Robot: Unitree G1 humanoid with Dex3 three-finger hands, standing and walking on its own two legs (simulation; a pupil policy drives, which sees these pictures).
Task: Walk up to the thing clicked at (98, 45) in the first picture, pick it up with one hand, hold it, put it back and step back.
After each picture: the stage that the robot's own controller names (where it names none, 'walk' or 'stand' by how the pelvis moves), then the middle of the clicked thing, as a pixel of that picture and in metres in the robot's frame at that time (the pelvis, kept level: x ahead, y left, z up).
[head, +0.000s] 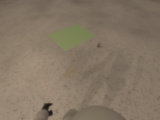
stand; (98, 44) +1.57 -0.13 -0.72
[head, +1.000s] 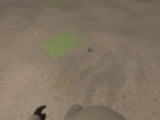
walk; (89, 49) +1.44 +0.16 -0.70
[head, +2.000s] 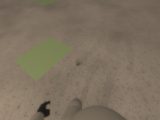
walk; (77, 62) +0.94 +0.32 -0.72
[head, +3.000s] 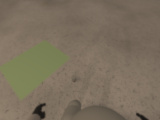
walk; (74, 78) +0.55 +0.25 -0.69
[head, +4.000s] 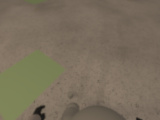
stand; (70, 95) +0.34 +0.24 -0.69
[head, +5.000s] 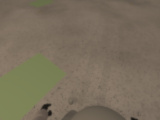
stand; (70, 101) +0.28 +0.22 -0.73
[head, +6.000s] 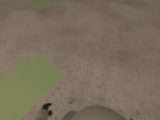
stand; (70, 100) +0.30 +0.23 -0.73
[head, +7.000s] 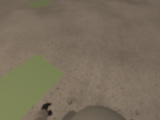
stand; (69, 101) +0.28 +0.25 -0.73
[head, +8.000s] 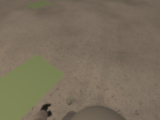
stand; (68, 101) +0.28 +0.25 -0.73
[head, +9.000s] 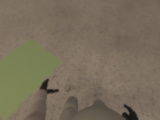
go down; (67, 88) +0.31 +0.24 -0.66
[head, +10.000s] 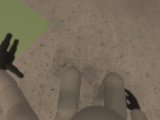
go down; (62, 62) +0.38 +0.25 -0.30
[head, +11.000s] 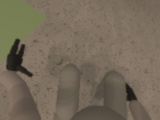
close in; (58, 60) +0.37 +0.27 -0.28
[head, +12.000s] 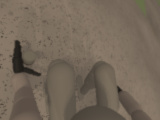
close in; (29, 58) +0.36 +0.29 -0.21
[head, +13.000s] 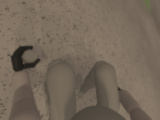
close; (29, 57) +0.35 +0.28 -0.22
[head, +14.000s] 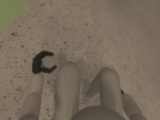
lift; (47, 62) +0.30 +0.27 -0.15
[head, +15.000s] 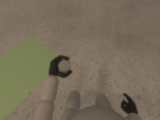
lift; (64, 69) +0.32 +0.18 +0.03
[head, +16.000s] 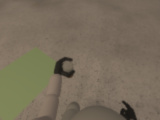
hold; (68, 70) +0.33 +0.16 +0.02
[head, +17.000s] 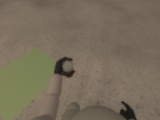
hold; (68, 70) +0.33 +0.17 +0.01
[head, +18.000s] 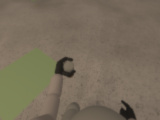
hold; (69, 70) +0.33 +0.16 +0.02
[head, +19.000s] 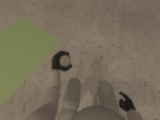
crouch; (66, 63) +0.37 +0.19 -0.06
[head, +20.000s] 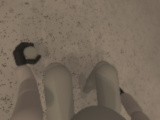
lower; (32, 55) +0.37 +0.28 -0.22
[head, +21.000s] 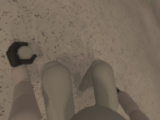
lower; (25, 54) +0.38 +0.29 -0.22
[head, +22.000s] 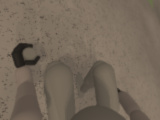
lower; (29, 55) +0.37 +0.28 -0.22
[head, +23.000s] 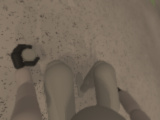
lower; (29, 56) +0.36 +0.28 -0.22
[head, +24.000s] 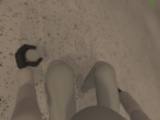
loosen; (32, 57) +0.36 +0.28 -0.21
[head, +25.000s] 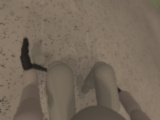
withdraw; (39, 61) +0.34 +0.24 -0.22
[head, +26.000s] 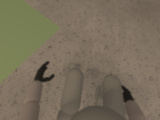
walk; (72, 67) +0.37 +0.18 -0.35
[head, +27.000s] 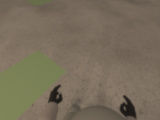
stand; (73, 102) +0.28 +0.16 -0.66
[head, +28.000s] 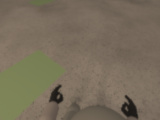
stand; (73, 100) +0.30 +0.17 -0.66
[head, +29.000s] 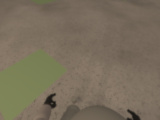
stand; (73, 99) +0.30 +0.16 -0.69
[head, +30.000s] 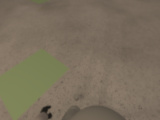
walk; (76, 97) +0.32 +0.16 -0.72
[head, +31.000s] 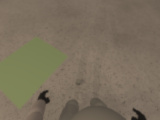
walk; (78, 82) +0.43 +0.10 -0.71
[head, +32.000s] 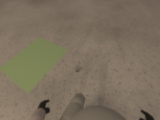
walk; (77, 68) +0.70 +0.26 -0.69
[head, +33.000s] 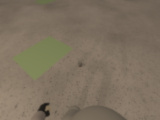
stand; (80, 63) +0.93 +0.23 -0.70
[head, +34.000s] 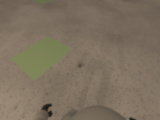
stand; (79, 64) +0.93 +0.21 -0.73
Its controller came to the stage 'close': yes
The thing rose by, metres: 0.72
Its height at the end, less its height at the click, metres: +0.00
